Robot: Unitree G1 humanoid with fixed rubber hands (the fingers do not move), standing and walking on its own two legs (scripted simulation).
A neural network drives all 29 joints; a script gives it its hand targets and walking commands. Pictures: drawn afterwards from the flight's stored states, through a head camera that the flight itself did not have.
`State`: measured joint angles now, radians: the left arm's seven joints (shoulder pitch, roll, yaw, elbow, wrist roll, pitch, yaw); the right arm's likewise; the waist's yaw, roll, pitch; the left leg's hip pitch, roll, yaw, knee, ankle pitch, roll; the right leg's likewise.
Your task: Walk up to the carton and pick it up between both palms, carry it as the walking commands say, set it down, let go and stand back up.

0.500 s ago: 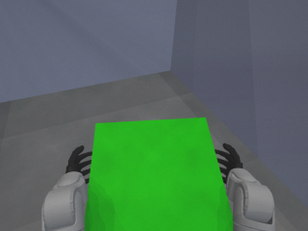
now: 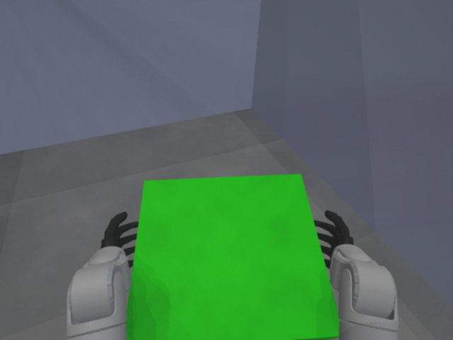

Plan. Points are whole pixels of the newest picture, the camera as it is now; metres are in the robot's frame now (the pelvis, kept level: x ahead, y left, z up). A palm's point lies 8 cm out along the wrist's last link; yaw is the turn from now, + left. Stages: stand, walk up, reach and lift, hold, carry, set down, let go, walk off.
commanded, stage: carry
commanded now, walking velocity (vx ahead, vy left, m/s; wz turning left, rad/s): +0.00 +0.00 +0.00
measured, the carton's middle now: (227, 264) +0.29 +0.00 +0.01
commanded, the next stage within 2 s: hold in 0.72 s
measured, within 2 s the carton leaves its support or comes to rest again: neither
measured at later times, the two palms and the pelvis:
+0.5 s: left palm (118, 268) +0.25 +0.17 +0.07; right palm (346, 267) +0.25 -0.19 +0.08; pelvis -0.02 -0.01 +0.00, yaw +0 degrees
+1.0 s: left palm (123, 256) +0.28 +0.18 +0.06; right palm (340, 268) +0.26 -0.19 +0.05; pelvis -0.02 -0.01 +0.01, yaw -4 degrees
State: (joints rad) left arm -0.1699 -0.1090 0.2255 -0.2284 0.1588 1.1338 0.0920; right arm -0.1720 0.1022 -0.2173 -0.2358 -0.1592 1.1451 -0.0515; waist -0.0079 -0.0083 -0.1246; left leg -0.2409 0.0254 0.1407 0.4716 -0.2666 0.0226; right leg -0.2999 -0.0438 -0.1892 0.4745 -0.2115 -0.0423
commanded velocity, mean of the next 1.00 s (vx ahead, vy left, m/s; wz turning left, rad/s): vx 0.00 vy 0.00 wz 0.00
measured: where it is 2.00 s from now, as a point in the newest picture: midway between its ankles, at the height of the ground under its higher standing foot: outside the picture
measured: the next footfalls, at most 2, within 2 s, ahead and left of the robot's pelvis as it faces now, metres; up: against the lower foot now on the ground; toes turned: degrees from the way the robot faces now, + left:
none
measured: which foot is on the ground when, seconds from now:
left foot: down 0.00-1.00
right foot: down 0.00-1.00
